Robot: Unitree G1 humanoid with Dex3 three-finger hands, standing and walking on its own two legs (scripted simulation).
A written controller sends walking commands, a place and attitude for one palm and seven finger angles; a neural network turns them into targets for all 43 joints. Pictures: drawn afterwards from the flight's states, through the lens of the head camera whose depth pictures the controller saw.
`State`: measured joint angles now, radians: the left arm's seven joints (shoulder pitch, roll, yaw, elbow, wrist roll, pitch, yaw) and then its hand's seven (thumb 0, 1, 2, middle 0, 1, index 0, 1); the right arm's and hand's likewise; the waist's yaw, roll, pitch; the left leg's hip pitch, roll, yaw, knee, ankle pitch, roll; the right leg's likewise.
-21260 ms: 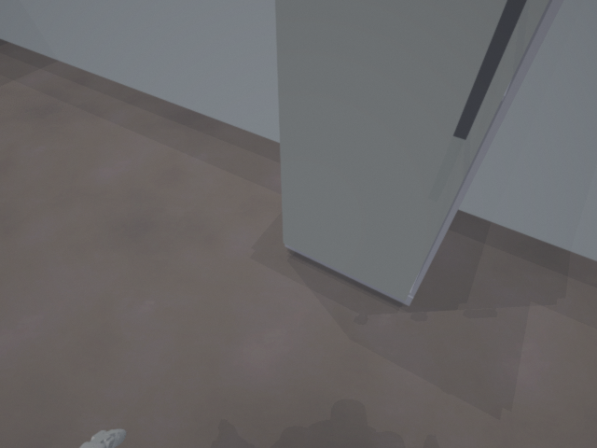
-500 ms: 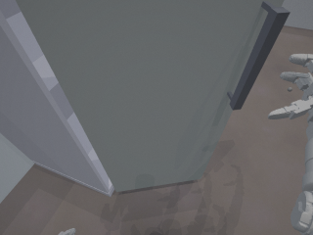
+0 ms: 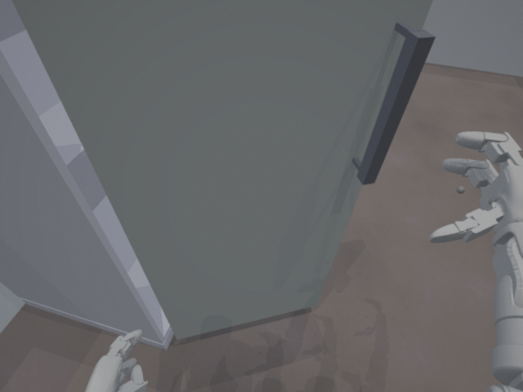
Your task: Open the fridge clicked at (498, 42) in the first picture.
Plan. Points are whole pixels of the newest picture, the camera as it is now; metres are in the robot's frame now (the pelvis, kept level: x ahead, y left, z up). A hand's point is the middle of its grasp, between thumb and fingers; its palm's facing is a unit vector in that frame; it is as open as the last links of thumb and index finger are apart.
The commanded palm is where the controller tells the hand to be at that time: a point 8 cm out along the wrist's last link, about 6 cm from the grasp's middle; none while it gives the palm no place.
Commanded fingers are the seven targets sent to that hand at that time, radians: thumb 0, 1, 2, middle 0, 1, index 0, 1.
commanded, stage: slip the hand off the handle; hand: right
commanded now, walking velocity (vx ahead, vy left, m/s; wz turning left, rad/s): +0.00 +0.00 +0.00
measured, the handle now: (381, 113) +0.52 -0.17 +0.19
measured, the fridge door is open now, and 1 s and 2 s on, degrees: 60 60 60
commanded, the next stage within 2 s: draw the hand back to the body in 0.08 s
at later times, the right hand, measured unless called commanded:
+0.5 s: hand (472, 208) +0.32 -0.25 +0.18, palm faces +0.11 +0.99 +0.01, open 14.7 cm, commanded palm +0.27 -0.29 +0.18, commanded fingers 0.00 0.55 -0.20 0.25 1.15 0.25 1.15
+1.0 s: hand (509, 264) +0.25 -0.27 +0.16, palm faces +0.44 +0.85 -0.27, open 12.7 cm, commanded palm +0.20 -0.30 +0.18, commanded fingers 0.00 -0.21 -0.57 0.22 0.70 0.22 0.70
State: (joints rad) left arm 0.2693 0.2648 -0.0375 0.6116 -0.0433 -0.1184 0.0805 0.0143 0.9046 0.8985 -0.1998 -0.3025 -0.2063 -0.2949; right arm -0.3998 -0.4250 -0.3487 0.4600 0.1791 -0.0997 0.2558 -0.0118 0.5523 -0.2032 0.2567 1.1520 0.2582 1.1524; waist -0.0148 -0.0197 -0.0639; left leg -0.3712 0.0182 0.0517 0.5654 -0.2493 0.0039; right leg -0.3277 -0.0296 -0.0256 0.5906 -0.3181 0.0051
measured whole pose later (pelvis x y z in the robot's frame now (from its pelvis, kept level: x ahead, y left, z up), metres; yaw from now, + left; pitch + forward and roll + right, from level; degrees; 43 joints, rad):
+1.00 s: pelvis +0.00 +0.00 +0.01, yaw +0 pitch -4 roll +0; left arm 0.22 0.23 -0.05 0.68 0.01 -0.16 0.10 0.02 0.90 0.90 -0.20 -0.30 -0.21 -0.30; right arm 0.15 -0.33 -0.30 -0.14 0.08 -0.04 -0.09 -0.01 0.13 -0.41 0.24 0.90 0.24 0.90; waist -0.07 -0.03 0.02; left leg -0.15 0.02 0.06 0.43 -0.21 0.00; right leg -0.11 -0.02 -0.02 0.43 -0.26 0.00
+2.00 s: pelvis +0.01 -0.01 +0.01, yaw -1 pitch -3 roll +1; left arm 0.20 0.22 -0.03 0.65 0.02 -0.11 0.09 0.02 0.90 0.90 -0.20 -0.30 -0.21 -0.30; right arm 0.40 -0.37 -0.38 -0.36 0.04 -0.12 -0.11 0.02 -0.89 -0.90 0.21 0.30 0.22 0.30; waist -0.06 -0.04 0.01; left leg -0.15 0.02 0.06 0.41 -0.20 -0.01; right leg -0.12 -0.03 -0.02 0.46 -0.28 0.00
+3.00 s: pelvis -0.12 -0.03 -0.01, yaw -4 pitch -1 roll +4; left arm 0.21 0.20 0.01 0.59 0.02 -0.14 0.09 0.02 0.90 0.90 -0.20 -0.30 -0.21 -0.30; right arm 0.46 -0.44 -0.46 -0.48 -0.02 -0.28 -0.14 0.01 -0.88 -0.90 0.22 0.30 0.22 0.30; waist 0.01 0.00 0.03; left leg -0.43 -0.07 -0.04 0.83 -0.29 -0.03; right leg -0.49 -0.01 0.02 0.68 -0.18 -0.05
